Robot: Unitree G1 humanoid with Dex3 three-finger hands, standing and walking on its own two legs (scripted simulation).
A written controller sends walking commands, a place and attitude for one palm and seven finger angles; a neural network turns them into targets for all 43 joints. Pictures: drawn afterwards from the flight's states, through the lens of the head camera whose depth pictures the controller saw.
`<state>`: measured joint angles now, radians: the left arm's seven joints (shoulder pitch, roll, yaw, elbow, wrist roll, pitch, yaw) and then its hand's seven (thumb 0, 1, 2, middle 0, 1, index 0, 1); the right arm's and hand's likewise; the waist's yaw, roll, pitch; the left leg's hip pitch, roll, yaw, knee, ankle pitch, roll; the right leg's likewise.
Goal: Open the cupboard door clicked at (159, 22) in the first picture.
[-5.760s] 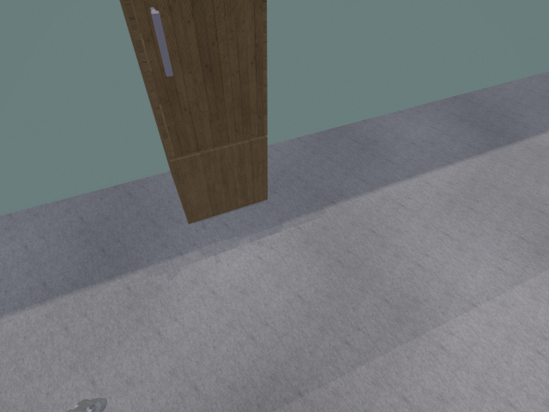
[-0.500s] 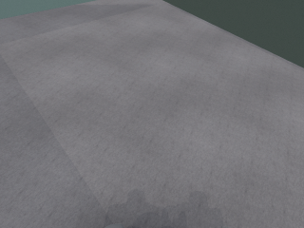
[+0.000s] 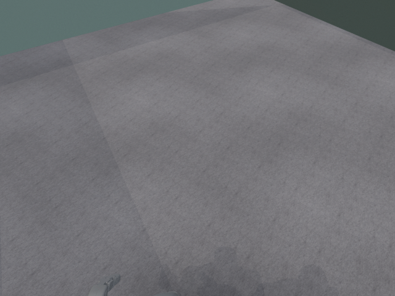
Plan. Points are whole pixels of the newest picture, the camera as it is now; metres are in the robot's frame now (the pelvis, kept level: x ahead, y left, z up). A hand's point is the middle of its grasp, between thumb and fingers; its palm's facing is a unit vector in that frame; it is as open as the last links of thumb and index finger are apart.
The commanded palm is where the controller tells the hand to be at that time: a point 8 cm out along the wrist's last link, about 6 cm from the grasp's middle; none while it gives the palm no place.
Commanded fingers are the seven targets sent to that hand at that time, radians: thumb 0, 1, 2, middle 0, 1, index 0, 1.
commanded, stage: turn to face it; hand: left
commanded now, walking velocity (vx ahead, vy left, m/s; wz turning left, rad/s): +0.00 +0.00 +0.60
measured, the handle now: out of the picture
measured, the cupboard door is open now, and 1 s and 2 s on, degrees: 0 0 0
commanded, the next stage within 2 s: none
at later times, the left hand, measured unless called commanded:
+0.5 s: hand out of the picture -0.03 +0.27 -0.17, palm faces +0.37 -0.89 -0.28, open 7.4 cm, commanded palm none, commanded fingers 0.00 0.90 0.90 -0.20 -0.30 -0.20 -0.30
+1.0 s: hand out of the picture +0.01 +0.21 -0.13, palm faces +0.59 -0.76 -0.29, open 7.4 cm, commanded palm none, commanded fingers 0.00 0.90 0.90 -0.20 -0.30 -0.20 -0.30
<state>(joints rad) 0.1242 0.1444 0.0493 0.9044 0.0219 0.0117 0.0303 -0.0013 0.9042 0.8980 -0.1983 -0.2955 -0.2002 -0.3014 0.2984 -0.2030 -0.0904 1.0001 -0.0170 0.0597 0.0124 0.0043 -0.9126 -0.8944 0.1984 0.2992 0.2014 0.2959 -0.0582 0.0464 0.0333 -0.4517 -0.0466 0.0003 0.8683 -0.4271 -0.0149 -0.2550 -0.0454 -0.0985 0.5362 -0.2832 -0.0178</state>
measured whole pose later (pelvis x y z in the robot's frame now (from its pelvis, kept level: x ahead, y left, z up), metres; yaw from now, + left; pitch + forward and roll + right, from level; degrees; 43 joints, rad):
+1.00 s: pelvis +0.05 +0.00 +0.01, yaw +39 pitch -1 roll +3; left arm 0.19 0.17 0.02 0.85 0.03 0.01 0.02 0.00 0.90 0.90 -0.20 -0.30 -0.20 -0.30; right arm 0.20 -0.28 -0.09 0.95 -0.02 0.09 0.04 0.00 -0.91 -0.89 0.20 0.30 0.20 0.30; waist -0.03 0.03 0.08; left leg -0.48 0.03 0.02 1.12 -0.39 -0.08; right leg -0.19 -0.12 -0.20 0.51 -0.30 -0.02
